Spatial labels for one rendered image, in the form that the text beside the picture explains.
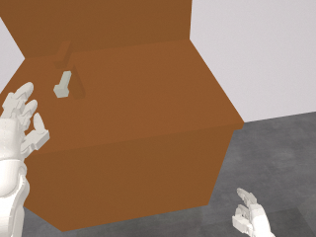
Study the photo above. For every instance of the tap lever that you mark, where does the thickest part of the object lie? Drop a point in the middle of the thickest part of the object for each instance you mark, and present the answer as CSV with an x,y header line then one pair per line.
x,y
61,89

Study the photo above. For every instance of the left robot forearm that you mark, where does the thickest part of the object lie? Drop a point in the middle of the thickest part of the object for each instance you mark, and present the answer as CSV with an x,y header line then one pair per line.
x,y
14,189

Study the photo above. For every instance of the robot right hand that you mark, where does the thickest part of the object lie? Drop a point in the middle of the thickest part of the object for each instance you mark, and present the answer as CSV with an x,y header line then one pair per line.
x,y
254,217

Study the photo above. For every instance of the counter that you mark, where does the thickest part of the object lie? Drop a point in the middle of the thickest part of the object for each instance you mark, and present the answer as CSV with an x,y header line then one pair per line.
x,y
145,127

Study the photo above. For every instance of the robot left hand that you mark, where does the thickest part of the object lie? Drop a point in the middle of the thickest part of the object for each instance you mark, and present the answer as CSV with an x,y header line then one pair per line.
x,y
14,120

